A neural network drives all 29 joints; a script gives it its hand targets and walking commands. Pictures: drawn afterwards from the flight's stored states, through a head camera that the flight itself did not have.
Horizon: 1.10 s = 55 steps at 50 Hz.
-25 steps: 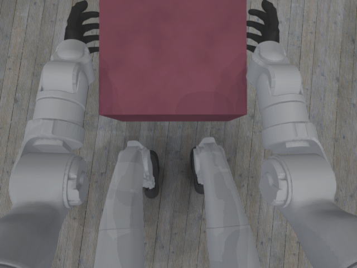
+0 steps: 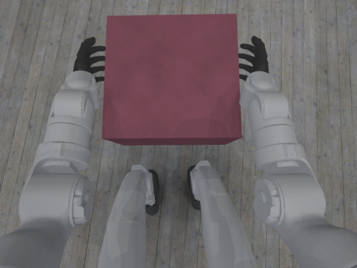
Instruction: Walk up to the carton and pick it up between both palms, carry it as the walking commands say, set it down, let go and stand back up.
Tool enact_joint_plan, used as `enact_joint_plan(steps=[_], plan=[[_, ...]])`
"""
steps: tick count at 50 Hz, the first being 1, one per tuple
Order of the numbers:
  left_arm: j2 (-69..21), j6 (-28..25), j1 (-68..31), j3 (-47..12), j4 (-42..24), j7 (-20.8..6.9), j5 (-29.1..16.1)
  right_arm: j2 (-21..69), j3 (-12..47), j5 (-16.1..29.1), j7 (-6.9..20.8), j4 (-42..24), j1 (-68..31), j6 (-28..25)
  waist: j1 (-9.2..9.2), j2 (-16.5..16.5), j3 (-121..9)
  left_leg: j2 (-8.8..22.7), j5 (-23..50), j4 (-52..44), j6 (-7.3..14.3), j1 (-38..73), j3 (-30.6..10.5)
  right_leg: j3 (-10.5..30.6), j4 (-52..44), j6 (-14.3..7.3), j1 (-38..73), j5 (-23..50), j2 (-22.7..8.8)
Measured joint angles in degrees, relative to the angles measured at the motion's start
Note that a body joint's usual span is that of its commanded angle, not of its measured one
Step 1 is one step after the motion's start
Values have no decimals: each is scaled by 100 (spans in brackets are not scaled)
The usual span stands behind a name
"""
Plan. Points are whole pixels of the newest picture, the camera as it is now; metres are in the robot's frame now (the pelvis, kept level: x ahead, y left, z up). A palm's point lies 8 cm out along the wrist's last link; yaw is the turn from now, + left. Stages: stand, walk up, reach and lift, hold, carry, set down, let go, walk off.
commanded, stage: reach and lift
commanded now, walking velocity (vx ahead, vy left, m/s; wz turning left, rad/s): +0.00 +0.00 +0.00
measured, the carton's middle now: (173, 87) +0.47 +0.01 -0.11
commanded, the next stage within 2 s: none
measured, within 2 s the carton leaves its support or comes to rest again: neither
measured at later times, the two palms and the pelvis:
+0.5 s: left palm (67, 65) +0.45 +0.18 +0.05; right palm (277, 68) +0.44 -0.17 +0.05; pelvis +0.02 -0.01 +0.05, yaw +0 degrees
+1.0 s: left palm out of the picture +0.43 +0.21 +0.17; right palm (315, 33) +0.43 -0.16 +0.16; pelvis +0.10 +0.01 +0.09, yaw +0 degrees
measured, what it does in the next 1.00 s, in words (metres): rises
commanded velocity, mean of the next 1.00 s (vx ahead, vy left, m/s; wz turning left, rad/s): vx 0.00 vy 0.00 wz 0.00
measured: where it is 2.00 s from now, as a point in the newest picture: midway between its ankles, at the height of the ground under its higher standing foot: (174, 197)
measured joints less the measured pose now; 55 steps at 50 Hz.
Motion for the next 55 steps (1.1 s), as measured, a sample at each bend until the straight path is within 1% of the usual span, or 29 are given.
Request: enact_joint_plan(steps=[10, 22, 27, 31, 33, 36, 39, 41, 43, 45, 47, 49, 50, 52, 55], plan=[[-130, -16, 329, 0, -44, 0, 96, 96, 0, -14, 2, -54, 344, 1, 0, 3, -5, -22, 156, -680, -26, 863, -23, 2, -669, -19, 865, 143, -16], [-212, 10, 740, 18, -159, -17, 109, 238, 64, -16, -33, -130, 733, 1, 0, 42, -82, -25, 404, -1482, -73, 1747, -47, 2, -1444, -48, 1740, 372, -16], [-290, 71, 967, 79, -158, -78, 176, 324, 72, -17, -37, -129, 985, 32, 0, 81, -445, -25, 505, -1794, -85, 1940, -56, 2, -1750, -52, 1932, 466, -16], [-451, 159, 1340, 236, -156, -200, 343, 469, 28, -128, 18, -127, 1357, 121, 0, 98, -1178, -25, 548, -2030, -91, 1946, -64, 2, -1979, -53, 1936, 501, -15], [-590, 219, 1629, 392, -155, -308, 495, 616, -120, -294, 121, -107, 1628, 173, 1, 99, -1750, -25, 546, -2169, -92, 1946, -65, 5, -2113, -61, 1933, 498, -14], [-842, 326, 2053, 717, -140, -494, 820, 850, -462, -649, 350, 35, 1998, 200, 1, 99, -2746, -25, 519, -2375, -92, 1954, -72, 6, -2314, -62, 1940, 462, -13], [-1000, 402, 2212, 1054, -127, -715, 1182, 1002, -780, -1019, 603, 147, 2117, 225, 1, 99, -3249, -25, 472, -2527, -92, 2188, -79, 6, -2473, -62, 2180, 414, -12], [-1032, 498, 2226, 1220, -126, -840, 1378, 1040, -1011, -1227, 944, 219, 2120, 283, 0, 102, -3317, -25, 445, -2630, -92, 2460, -84, 6, -2590, -62, 2460, 391, -12], [-1032, 609, 2250, 1320, -126, -940, 1508, 1018, -1193, -1383, 1424, 248, 2163, 384, 0, 124, -3322, -25, 424, -2743, -86, 2746, -89, 6, -2729, -62, 2760, 380, -12], [-1034, 698, 2316, 1358, -126, -1026, 1573, 944, -1229, -1471, 1866, 247, 2270, 491, 0, 170, -3322, -25, 411, -2860, -75, 3010, -96, 7, -2884, -62, 3046, 378, -13], [-1037, 779, 2418, 1358, -126, -1079, 1579, 874, -1123, -1485, 2098, 241, 2413, 590, 0, 220, -3320, -25, 401, -2976, -63, 3250, -101, 7, -3044, -62, 3308, 378, -14], [-1049, 842, 2544, 1358, -126, -1094, 1579, 833, -879, -1489, 2173, 165, 2598, 713, 0, 255, -3322, -28, 393, -3093, -58, 3456, -105, 7, -3197, -62, 3533, 386, -18], [-1056, 867, 2611, 1358, -126, -1099, 1579, 830, -750, -1489, 2161, 99, 2700, 785, 0, 260, -3326, -35, 389, -3150, -56, 3542, -107, 7, -3267, -62, 3625, 407, -26], [-1077, 918, 2754, 1341, -154, -1110, 1579, 846, -538, -1489, 2078, -38, 2880, 930, 0, 265, -3328, -49, 382, -3250, -51, 3679, -110, 7, -3373, -62, 3766, 417, -40], [-1146, 1005, 2991, 1216, -331, -1096, 1579, 896, -373, -1490, 1876, -249, 3079, 1110, 0, 280, -3325, -61, 365, -3352, -45, 3768, -115, 7, -3495, -62, 3868, 417, -52]])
